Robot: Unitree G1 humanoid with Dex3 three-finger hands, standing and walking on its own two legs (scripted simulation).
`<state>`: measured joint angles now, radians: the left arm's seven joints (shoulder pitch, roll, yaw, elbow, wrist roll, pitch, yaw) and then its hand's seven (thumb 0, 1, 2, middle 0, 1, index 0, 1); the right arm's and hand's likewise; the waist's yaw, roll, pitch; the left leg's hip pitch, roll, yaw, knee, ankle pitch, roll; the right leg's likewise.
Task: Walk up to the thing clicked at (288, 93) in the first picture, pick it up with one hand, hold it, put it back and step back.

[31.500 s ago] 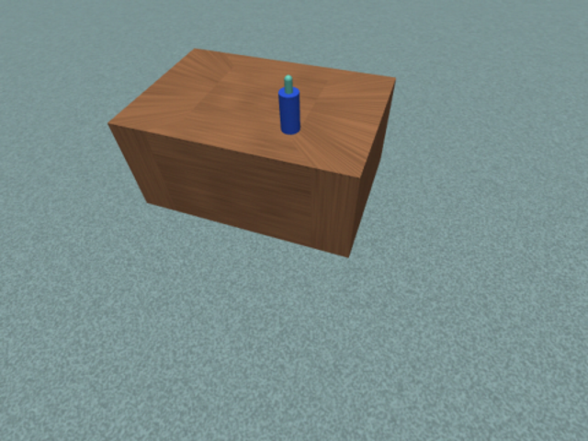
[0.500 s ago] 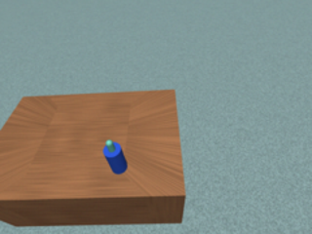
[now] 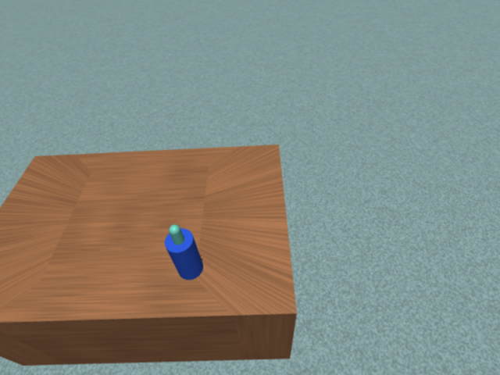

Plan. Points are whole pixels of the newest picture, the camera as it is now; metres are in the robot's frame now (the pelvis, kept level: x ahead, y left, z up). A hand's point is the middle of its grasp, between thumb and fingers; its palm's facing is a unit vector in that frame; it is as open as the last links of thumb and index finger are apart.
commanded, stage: stand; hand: left
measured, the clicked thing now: (182, 249) +0.48 +0.21 -0.23
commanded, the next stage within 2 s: step back in 0.76 s
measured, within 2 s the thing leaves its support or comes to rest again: neither
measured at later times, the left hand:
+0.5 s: hand out of the picture +0.07 +0.25 -0.15, palm faces -0.02 -0.93 -0.36, open 7.4 cm
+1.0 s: hand out of the picture +0.09 +0.29 -0.16, palm faces -0.05 -0.92 -0.39, open 7.4 cm
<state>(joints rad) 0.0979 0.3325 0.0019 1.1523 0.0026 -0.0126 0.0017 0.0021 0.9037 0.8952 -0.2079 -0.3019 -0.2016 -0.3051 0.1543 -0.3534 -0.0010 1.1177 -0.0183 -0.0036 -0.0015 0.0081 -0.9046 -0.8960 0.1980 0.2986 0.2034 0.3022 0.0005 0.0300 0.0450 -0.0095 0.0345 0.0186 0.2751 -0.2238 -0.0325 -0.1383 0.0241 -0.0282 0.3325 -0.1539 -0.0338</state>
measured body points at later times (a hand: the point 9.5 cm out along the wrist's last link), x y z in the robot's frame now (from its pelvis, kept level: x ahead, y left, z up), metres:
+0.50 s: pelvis +0.00 +0.00 +0.00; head +0.01 -0.01 +0.45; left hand +0.07 +0.30 -0.13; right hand +0.05 -0.30 -0.14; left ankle -0.05 +0.14 -0.75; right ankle +0.02 -0.09 -0.75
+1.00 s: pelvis -0.04 +0.03 -0.01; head +0.03 +0.03 +0.43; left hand +0.09 +0.34 -0.13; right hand +0.06 -0.30 -0.14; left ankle -0.08 +0.15 -0.70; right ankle +0.02 -0.09 -0.75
